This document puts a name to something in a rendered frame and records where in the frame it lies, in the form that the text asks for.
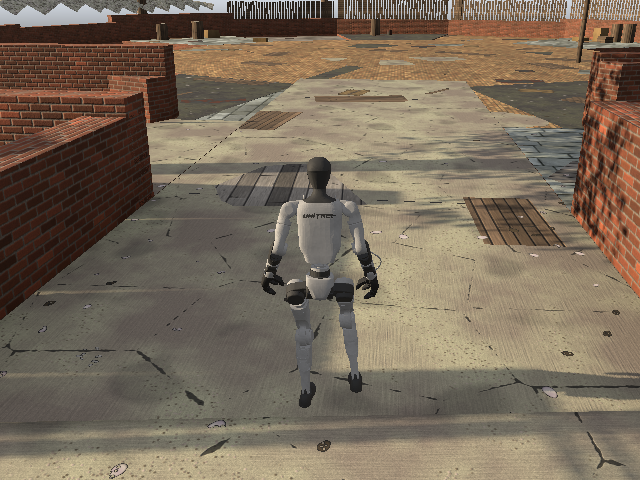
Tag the right robot thigh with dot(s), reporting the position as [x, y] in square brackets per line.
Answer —
[344, 293]

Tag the robot right hand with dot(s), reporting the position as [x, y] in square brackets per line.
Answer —
[368, 283]

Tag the robot left upper arm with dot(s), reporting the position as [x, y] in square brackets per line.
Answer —
[288, 210]

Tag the robot right forearm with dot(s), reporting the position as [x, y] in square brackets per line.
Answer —
[367, 263]

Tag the left robot foot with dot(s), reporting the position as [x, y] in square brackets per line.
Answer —
[305, 399]

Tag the robot left hand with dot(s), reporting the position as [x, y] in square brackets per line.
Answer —
[265, 283]

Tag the robot left forearm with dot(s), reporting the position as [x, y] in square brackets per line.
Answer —
[272, 264]

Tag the robot right upper arm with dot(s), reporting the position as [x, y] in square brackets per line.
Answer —
[350, 209]

